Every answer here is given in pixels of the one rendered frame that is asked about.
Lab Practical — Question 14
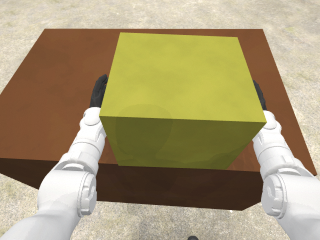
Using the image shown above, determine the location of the right robot hand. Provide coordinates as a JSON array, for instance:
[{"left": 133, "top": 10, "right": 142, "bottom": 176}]
[{"left": 252, "top": 80, "right": 267, "bottom": 111}]

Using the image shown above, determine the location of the left robot hand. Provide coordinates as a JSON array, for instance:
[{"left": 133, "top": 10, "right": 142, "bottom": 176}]
[{"left": 89, "top": 74, "right": 109, "bottom": 108}]

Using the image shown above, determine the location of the right robot upper arm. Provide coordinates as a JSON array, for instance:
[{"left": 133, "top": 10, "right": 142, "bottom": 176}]
[{"left": 261, "top": 173, "right": 320, "bottom": 240}]

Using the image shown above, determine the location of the pedestal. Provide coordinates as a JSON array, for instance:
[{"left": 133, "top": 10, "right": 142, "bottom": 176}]
[{"left": 0, "top": 28, "right": 318, "bottom": 211}]

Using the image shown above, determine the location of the left robot upper arm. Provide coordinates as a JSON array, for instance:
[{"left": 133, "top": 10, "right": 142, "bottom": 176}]
[{"left": 0, "top": 170, "right": 97, "bottom": 240}]

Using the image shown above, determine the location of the carton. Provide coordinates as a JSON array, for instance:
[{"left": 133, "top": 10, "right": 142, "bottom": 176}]
[{"left": 99, "top": 32, "right": 267, "bottom": 170}]

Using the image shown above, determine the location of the robot right forearm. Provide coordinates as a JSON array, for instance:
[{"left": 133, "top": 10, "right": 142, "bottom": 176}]
[{"left": 252, "top": 110, "right": 316, "bottom": 182}]

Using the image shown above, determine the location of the robot left forearm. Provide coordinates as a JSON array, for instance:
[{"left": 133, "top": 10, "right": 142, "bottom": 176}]
[{"left": 37, "top": 107, "right": 107, "bottom": 209}]

